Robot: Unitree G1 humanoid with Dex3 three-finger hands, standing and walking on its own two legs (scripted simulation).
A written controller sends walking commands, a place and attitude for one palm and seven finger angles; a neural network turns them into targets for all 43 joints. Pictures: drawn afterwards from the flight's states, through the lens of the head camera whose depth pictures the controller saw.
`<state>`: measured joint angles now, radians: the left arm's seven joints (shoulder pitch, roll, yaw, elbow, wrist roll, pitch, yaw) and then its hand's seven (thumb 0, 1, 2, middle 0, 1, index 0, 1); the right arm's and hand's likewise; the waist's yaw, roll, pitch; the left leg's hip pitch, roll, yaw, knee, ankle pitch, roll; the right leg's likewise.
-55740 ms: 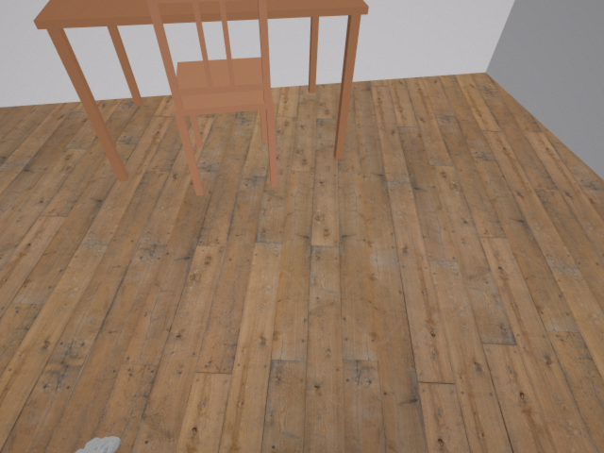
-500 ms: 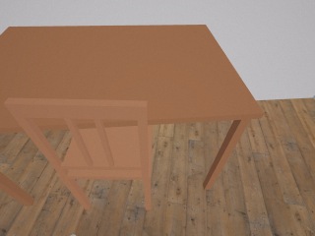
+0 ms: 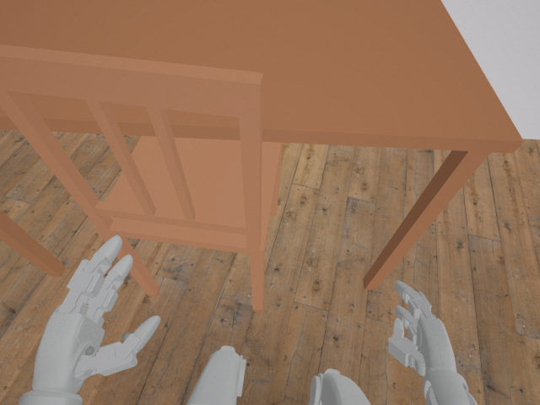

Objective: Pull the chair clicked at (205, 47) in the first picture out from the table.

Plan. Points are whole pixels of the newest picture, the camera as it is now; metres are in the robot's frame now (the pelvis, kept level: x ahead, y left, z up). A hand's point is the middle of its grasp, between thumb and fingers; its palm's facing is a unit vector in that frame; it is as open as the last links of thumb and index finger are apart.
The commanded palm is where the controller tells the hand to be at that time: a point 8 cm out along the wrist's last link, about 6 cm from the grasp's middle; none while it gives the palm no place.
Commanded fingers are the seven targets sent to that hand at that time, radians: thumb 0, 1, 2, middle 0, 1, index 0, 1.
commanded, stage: raise the hand toward the chair's back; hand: left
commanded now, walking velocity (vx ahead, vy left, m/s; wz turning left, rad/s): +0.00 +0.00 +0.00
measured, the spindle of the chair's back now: (128, 165) +0.46 +0.31 +0.03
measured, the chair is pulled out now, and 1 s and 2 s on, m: -0.09 -0.09 -0.09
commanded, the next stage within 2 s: aim the fingers beside a spindle in 1.50 s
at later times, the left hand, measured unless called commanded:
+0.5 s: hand (127, 295) +0.23 +0.21 +0.06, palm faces -0.03 -1.00 -0.03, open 15.1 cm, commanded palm +0.21 +0.27 +0.07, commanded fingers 0.00 -0.41 0.34 -0.07 -0.09 -0.07 -0.09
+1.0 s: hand (107, 268) +0.26 +0.25 +0.07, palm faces -0.02 -1.00 -0.05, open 16.9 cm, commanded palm +0.24 +0.30 +0.08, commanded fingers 0.00 -0.50 0.30 -0.06 -0.08 -0.06 -0.08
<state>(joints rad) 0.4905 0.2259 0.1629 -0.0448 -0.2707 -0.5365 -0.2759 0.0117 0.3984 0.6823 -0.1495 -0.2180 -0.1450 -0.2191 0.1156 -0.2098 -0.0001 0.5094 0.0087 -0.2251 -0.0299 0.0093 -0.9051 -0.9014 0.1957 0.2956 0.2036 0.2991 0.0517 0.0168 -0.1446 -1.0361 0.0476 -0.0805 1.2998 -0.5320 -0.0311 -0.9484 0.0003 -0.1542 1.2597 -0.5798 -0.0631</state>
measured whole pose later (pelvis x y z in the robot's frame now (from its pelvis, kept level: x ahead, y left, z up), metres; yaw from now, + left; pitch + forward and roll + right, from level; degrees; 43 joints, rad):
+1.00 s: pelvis +0.02 +0.04 +0.03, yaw -1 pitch +16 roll -4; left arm 0.31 0.28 0.22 0.02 -0.28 -0.35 -0.28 -0.01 -0.50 0.30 -0.06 -0.08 -0.06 -0.08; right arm 0.23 -0.23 0.03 0.52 0.02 -0.17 -0.04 0.01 -0.90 -0.90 0.20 0.30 0.21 0.30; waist -0.01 0.03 -0.14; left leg -0.94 0.02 -0.02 1.18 -0.51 0.03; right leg -0.86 -0.02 -0.10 1.11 -0.52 0.01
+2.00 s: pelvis +0.02 +0.02 +0.02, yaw -1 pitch +18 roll -3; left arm 0.26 0.26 0.21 0.09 -0.28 -0.39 -0.28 -0.01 -0.50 0.30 -0.06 -0.08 -0.06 -0.08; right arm 0.22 -0.24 0.00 0.54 0.02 -0.16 -0.04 0.01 -0.90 -0.90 0.20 0.30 0.21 0.30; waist -0.02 0.03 -0.15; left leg -0.99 0.04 -0.03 1.21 -0.53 0.00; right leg -0.92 -0.01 -0.10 1.16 -0.56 -0.02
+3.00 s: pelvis +0.02 +0.03 -0.01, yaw -2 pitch +22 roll -3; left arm 0.11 0.23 0.13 0.18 -0.21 -0.43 -0.18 -0.01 -0.50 0.30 -0.06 -0.08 -0.06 -0.08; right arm 0.20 -0.24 0.01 0.53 0.01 -0.08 -0.01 0.01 -0.90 -0.90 0.20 0.30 0.21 0.30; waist -0.04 0.02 -0.17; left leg -1.14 0.04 -0.02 1.31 -0.56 0.01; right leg -1.07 -0.01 -0.09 1.27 -0.58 -0.01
